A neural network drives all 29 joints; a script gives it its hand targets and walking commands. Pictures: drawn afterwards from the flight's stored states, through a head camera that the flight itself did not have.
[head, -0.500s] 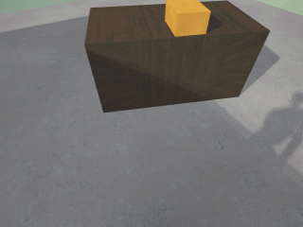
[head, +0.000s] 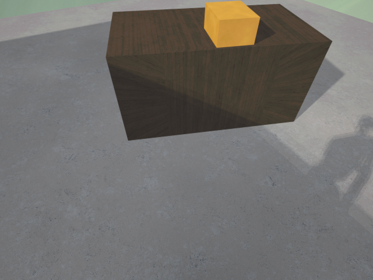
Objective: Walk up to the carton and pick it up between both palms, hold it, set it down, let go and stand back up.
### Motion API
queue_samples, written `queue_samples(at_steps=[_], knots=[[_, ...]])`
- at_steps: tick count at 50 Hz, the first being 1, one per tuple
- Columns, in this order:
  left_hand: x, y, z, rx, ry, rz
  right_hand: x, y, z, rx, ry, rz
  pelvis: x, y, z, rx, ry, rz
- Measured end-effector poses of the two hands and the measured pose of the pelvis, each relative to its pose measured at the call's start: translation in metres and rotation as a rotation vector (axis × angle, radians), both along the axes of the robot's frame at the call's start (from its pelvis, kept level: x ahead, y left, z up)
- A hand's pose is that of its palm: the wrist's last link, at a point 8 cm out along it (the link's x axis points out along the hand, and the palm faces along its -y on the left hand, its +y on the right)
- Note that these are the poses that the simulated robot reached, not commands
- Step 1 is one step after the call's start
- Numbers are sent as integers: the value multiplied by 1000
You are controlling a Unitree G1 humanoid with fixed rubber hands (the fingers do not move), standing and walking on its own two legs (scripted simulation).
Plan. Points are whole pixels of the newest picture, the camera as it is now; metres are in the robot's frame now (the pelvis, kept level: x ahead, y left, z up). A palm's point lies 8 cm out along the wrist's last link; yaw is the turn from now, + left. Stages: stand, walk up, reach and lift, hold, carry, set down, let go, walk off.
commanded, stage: stand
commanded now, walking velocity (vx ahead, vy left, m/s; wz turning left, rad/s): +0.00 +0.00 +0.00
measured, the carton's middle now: (229, 23) +1.51 -0.23 -0.04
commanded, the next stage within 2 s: none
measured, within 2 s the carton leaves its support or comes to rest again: neither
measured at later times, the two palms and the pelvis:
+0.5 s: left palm out of the picture -0.03 +0.19 -0.15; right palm out of the picture -0.03 -0.18 -0.15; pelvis +0.00 +0.01 +0.00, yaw +0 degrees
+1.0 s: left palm out of the picture -0.03 +0.21 -0.16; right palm out of the picture -0.02 -0.17 -0.15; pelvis +0.01 +0.02 +0.00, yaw +0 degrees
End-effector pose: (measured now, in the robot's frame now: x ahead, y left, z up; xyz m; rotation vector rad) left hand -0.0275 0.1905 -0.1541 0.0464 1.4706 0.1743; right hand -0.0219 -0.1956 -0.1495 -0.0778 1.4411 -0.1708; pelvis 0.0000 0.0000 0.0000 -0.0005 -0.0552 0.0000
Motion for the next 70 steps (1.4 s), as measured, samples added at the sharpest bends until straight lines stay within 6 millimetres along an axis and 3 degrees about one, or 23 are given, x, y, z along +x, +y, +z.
queue_samples(at_steps=[40,70], knots=[[-2,10,-1,-18,31,-11,0,19,2,4,10,6,6,16,1,0,10,-1],[11,27,-3,-19,46,-15,10,36,2,4,9,-1,20,32,-1,3,17,-2]])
